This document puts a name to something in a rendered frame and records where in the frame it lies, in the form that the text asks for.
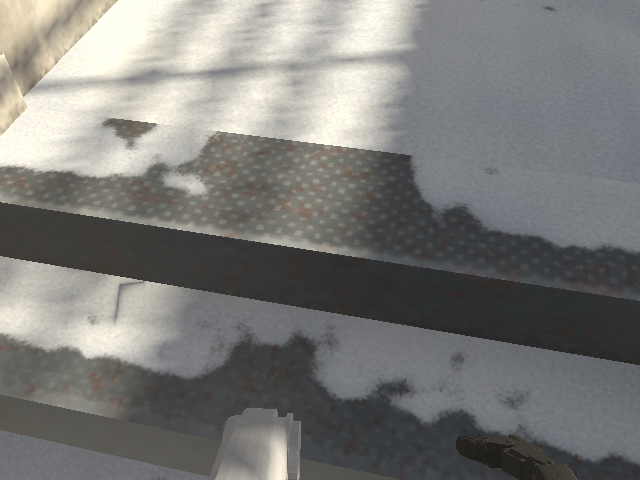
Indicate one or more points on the right robot hand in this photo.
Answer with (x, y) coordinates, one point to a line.
(517, 457)

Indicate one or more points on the left robot shin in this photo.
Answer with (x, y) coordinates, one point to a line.
(227, 422)

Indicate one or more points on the robot left thigh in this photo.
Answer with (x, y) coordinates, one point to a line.
(259, 445)

